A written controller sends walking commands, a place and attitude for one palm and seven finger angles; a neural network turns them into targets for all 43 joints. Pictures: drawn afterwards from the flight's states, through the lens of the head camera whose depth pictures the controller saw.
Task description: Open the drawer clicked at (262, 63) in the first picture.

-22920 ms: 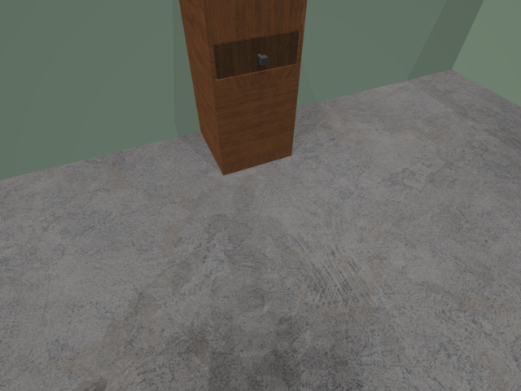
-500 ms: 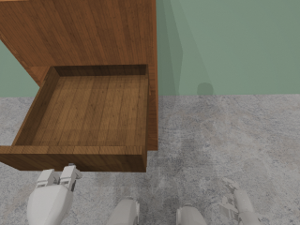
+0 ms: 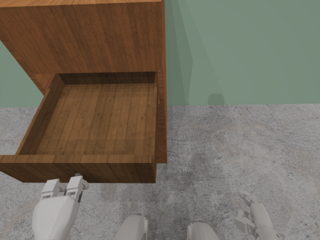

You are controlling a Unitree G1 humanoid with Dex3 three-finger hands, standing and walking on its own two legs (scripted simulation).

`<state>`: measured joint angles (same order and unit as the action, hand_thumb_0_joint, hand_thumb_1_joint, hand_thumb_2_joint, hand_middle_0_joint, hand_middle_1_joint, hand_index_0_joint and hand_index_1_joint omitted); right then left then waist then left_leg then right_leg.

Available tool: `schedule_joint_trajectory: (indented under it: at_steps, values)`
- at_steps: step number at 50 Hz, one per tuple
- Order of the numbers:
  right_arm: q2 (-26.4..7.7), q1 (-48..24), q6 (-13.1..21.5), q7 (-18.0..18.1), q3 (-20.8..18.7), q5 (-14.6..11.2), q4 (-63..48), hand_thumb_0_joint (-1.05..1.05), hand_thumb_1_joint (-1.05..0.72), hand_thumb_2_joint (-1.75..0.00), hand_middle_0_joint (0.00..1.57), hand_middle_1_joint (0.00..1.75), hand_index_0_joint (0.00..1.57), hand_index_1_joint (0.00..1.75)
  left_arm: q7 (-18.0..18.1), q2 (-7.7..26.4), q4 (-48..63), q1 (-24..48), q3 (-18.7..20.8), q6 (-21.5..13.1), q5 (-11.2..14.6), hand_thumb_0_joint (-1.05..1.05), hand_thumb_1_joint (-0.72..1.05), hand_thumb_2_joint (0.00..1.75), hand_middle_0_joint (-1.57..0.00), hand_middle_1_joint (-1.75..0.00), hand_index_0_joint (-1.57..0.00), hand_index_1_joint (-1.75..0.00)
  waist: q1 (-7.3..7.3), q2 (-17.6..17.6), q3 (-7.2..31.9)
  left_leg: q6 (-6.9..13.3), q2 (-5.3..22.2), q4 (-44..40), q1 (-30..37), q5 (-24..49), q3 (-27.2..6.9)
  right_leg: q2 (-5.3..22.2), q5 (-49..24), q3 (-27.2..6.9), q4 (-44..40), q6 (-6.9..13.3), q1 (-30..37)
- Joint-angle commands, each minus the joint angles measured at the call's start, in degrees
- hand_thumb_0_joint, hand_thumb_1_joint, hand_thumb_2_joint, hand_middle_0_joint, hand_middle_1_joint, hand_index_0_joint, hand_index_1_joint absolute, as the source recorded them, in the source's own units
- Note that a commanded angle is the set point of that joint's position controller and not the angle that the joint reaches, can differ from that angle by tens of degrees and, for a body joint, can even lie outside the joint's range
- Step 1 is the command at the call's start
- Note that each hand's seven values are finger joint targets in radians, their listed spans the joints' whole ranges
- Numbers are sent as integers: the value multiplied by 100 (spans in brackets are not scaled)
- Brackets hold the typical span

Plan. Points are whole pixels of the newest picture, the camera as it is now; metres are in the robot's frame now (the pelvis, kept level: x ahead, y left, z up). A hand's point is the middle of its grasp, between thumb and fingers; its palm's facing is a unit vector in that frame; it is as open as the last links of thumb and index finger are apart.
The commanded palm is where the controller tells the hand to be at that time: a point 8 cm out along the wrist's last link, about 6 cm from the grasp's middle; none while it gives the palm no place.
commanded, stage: lift the hand off the handle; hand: left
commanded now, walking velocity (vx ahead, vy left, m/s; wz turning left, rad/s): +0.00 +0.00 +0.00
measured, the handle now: (74, 188) +0.24 +0.24 -0.01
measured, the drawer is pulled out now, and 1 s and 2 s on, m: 0.30 0.30 0.30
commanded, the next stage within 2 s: none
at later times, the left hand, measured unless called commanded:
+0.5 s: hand (67, 209) +0.19 +0.24 -0.01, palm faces -0.02 -0.07 -1.00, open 13.5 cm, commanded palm +0.17 +0.24 +0.05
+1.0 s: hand (53, 205) +0.19 +0.25 +0.03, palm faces +0.02 -0.08 -1.00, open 13.8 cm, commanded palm +0.17 +0.24 +0.09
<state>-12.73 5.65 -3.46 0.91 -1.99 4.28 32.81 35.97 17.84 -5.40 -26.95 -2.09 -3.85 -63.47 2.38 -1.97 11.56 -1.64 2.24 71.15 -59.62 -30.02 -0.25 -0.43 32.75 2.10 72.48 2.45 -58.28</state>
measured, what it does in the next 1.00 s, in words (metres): stands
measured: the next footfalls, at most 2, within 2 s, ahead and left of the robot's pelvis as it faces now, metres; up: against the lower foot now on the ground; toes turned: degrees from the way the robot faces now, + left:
none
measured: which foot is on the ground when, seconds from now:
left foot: down 0.00-1.00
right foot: down 0.00-1.00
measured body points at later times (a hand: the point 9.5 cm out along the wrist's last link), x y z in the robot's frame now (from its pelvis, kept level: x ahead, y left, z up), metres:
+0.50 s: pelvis +0.00 +0.00 +0.02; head +0.06 -0.02 +0.46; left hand +0.18 +0.24 +0.05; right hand +0.20 -0.23 -0.08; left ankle +0.04 +0.14 -0.63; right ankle +0.02 -0.10 -0.63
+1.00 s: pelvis +0.02 +0.01 +0.04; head +0.06 -0.01 +0.49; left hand +0.18 +0.25 +0.09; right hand +0.22 -0.21 -0.06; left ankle +0.04 +0.14 -0.63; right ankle +0.02 -0.10 -0.63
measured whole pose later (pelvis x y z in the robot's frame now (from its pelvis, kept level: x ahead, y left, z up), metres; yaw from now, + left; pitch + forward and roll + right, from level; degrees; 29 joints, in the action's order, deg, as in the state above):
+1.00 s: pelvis +0.02 +0.01 +0.04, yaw +0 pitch +13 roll +0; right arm -12.6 7.8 -3.5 -0.9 -1.3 3.2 30.6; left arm 31.8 19.0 2.0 -31.0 -2.4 -1.1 -60.6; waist 2.7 -2.9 10.0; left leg -0.8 2.1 60.8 -46.7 -27.6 0.5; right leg -0.5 29.5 1.4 61.2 1.4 -45.1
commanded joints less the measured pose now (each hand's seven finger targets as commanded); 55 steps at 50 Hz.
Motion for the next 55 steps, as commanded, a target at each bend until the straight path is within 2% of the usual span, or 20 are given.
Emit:
schedule_joint_trajectory:
  at_steps: [1, 5, 6, 9, 12, 20, 22, 24, 30, 33, 35, 36, 42, 45, 46, 47, 50, 51, 52, 55]
  values:
    - [-591, -508, 281, 77, -194, 4, -847, 0, -90, -90, 20, 30, 20, 30, 288, 838, 797, 35, 601, 157, 29, 0, -50, 30, -30, -120, -30, -120, 3, 75, 1118, 345, -329, -821, 1219, 738, 132, -61, -1057, -163, -1487, 15, 553]
    - [-598, -516, 299, 124, -182, -3, -778, 0, -90, -90, 20, 30, 20, 30, 310, 942, 733, 343, 672, 228, 45, 0, -50, 30, -30, -120, -30, -120, -11, 279, 1252, 352, -319, -829, 1233, 710, 131, -47, -975, -167, -1527, -19, 577]
    - [-591, -477, 326, 146, -198, -11, -775, 0, -90, -90, 20, 30, 20, 30, 304, 862, 718, 380, 581, 240, 52, 0, -50, 30, -30, -120, -30, -120, -52, 279, 1220, 367, -316, -821, 1226, 722, 133, -47, -1081, -154, -1549, -20, 635]
    - [-609, -474, 328, 163, -177, -31, -796, 0, -90, -90, 20, 30, 20, 30, 312, 1022, 870, 398, 682, 304, 60, 0, -50, 30, -30, -120, -30, -120, 3, 82, 1342, 354, -330, -904, 1357, 812, 138, -50, -1130, -166, -1588, -2, 772]
    - [-589, -498, 321, 162, -166, -56, -820, 0, -90, -90, 20, 30, 20, 30, 294, 992, 1049, 345, 610, 370, 126, 0, -50, 30, -30, -120, -30, -120, 10, 105, 1360, 353, -338, -988, 1507, 843, 166, -53, -1138, -207, -1698, -20, 897]
    - [-588, -501, 300, 163, -123, -88, -836, 0, -90, -90, 20, 30, 20, 30, 192, 1090, 1042, 63, 723, 428, 204, 0, -50, 30, -30, -120, -30, -120, 31, 97, 1085, 349, -334, -1228, 1638, 863, 185, -72, -1165, -217, -1918, -24, 1130]
    - [-599, -491, 313, 153, -131, -90, -854, 0, -90, -90, 20, 30, 20, 30, 168, 1012, 1149, 246, 596, 408, 229, 0, -50, 30, -30, -120, -30, -120, -40, 64, 1016, 353, -324, -1277, 1715, 817, 185, -57, -1106, -202, -1997, -34, 1106]
    - [-625, -478, 328, 165, -141, -97, -887, 0, -90, -90, 20, 30, 20, 30, 164, 1179, 1151, 30, 826, 393, 251, 0, -50, 30, -30, -120, -30, -120, 41, 7, 1018, 352, -317, -1347, 1760, 927, 177, -71, -1299, -216, -2029, -3, 1265]
    - [-629, -449, 281, 62, -143, -98, -930, 0, -90, -90, 20, 30, 20, 30, 9, 938, 1174, -355, 574, 414, 314, 0, -50, 30, -30, -120, -30, -120, 16, 71, 971, 349, -312, -1508, 1975, 1143, 212, -69, -1651, -189, -2115, -18, 1463]
    - [-648, -416, 295, 56, -157, -130, -985, 0, -90, -90, 20, 30, 20, 30, -170, 820, 1194, -361, 369, 425, 371, 0, -50, 30, -30, -120, -30, -120, -60, 269, 681, 376, -308, -1621, 1992, 1033, 180, -70, -1560, -177, -2277, -34, 1512]
    - [-666, -401, 314, 40, -132, -107, -1010, 0, -90, -90, 20, 30, 20, 30, -263, 908, 1431, -166, 362, 334, 385, 0, -50, 30, -30, -120, -30, -120, -63, 209, 847, 388, -300, -1661, 2142, 1081, 182, -39, -1526, -181, -2296, -45, 1498]
    - [-662, -366, 333, 55, -146, -113, -1018, 0, -90, -90, 20, 30, 20, 30, -301, 862, 1420, -188, 297, 299, 378, 0, -50, 30, -30, -120, -30, -120, -94, 209, 690, 399, -303, -1692, 2153, 1058, 161, -51, -1536, -122, -2320, -29, 1511]
    - [-629, -337, 302, -68, -145, -60, -1064, 0, -90, -90, 20, 30, 20, 30, -213, 1071, 1639, -259, 584, 63, 244, 0, -50, 30, -30, -120, -30, -120, -15, 84, 691, 345, -281, -1706, 2357, 1161, 151, -79, -1393, -96, -2280, 5, 1282]
    - [-617, -335, 275, -117, -153, -62, -1109, 0, -90, -90, 20, 30, 20, 30, -132, 1103, 1736, -469, 688, 141, 239, 0, -50, 30, -30, -120, -30, -120, 54, -14, 867, 322, -280, -1757, 2488, 1284, 172, -98, -1510, -114, -2274, 27, 1417]
    - [-618, -321, 271, -110, -174, -90, -1121, 0, -90, -90, 20, 30, 20, 30, -139, 931, 1755, -496, 522, 192, 256, 0, -50, 30, -30, -120, -30, -120, 6, -84, 784, 345, -268, -1794, 2505, 1314, 167, -115, -1618, -48, -2291, 31, 1493]
    - [-621, -323, 254, -136, -162, -87, -1129, 0, -90, -90, 20, 30, 20, 30, -150, 1004, 1804, -476, 581, 224, 275, 0, -50, 30, -30, -120, -30, -120, 23, -1, 832, 328, -265, -1809, 2576, 1393, 173, -115, -1660, -100, -2316, 29, 1481]
    - [-635, -362, 219, -139, -122, -123, -1160, 0, -90, -90, 20, 30, 20, 30, -266, 919, 1806, -501, 437, 384, 366, 0, -50, 30, -30, -120, -30, -120, -23, 113, 748, 337, -242, -1958, 2589, 1347, 150, -111, -1635, -67, -2422, -4, 1645]
    - [-621, -347, 233, -115, -139, -161, -1173, 0, -90, -90, 20, 30, 20, 30, -324, 758, 1766, -494, 252, 429, 383, 0, -50, 30, -30, -120, -30, -120, -79, 107, 491, 364, -235, -2022, 2566, 1269, 135, -119, -1619, -9, -2497, -4, 1684]
    - [-640, -357, 240, -124, -121, -142, -1171, 0, -90, -90, 20, 30, 20, 30, -364, 900, 1900, -271, 321, 416, 385, 0, -50, 30, -30, -120, -30, -120, -75, 187, 619, 358, -228, -2038, 2651, 1247, 137, -99, -1521, -79, -2543, -17, 1639]
    - [-617, -336, 267, -122, -80, -149, -1193, 0, -90, -90, 20, 30, 20, 30, -473, 1007, 1958, -523, 386, 386, 407, 0, -50, 30, -30, -120, -30, -120, -3, 153, 607, 363, -233, -2134, 2747, 1293, 155, -94, -1547, -86, -2621, -3, 1789]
